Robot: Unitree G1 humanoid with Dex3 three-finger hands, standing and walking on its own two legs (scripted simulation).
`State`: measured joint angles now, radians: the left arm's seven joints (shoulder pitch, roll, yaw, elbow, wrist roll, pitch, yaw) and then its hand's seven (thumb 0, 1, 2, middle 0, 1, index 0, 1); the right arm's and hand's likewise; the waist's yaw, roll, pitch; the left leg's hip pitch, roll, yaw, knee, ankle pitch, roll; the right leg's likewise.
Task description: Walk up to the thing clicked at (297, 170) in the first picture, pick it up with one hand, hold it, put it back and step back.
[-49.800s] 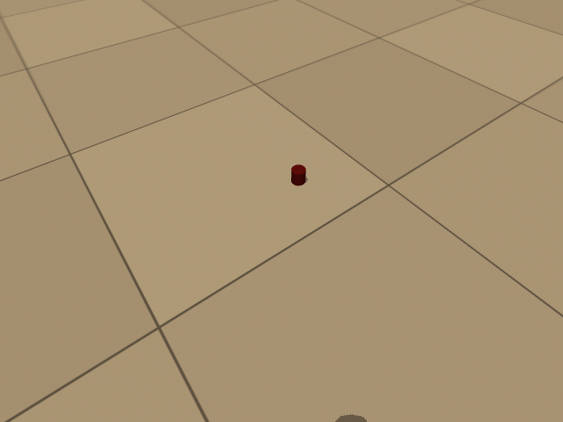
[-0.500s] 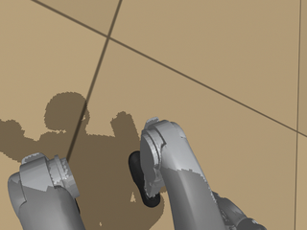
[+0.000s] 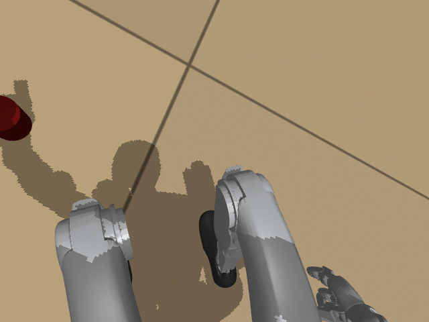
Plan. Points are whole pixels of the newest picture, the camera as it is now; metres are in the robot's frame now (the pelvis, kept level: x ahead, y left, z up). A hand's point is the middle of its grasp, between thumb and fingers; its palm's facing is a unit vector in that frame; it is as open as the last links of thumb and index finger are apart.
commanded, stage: withdraw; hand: left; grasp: from above
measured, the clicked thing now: (5, 119) +0.52 +0.33 -0.30
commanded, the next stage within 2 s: home in 0.12 s
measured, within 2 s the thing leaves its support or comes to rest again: neither
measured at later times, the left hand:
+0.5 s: hand out of the picture +0.48 +0.36 -0.10, palm faces -0.43 -0.19 -0.88, open 11.9 cm
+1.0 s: hand out of the picture +0.30 +0.27 +0.12, palm faces -0.06 -0.84 -0.54, open 7.4 cm
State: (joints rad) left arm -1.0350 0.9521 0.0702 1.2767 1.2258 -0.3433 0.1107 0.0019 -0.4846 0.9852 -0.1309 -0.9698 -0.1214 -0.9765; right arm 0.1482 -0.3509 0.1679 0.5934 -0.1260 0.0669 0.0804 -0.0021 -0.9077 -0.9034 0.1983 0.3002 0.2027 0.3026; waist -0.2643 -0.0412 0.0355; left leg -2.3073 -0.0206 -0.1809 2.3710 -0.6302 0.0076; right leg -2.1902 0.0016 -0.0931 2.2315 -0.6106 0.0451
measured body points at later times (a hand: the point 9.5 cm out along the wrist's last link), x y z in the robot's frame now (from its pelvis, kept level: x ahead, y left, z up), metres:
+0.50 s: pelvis +0.01 +0.00 +0.02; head +0.26 +0.08 +0.40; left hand +0.50 +0.37 -0.05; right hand +0.06 -0.26 -0.08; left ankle +0.09 +0.12 -0.31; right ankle +0.13 -0.14 -0.31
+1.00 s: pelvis +0.03 +0.00 +0.22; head +0.16 +0.05 +0.64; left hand +0.30 +0.32 +0.15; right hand +0.27 -0.21 +0.13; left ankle +0.08 +0.12 -0.31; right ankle +0.13 -0.14 -0.31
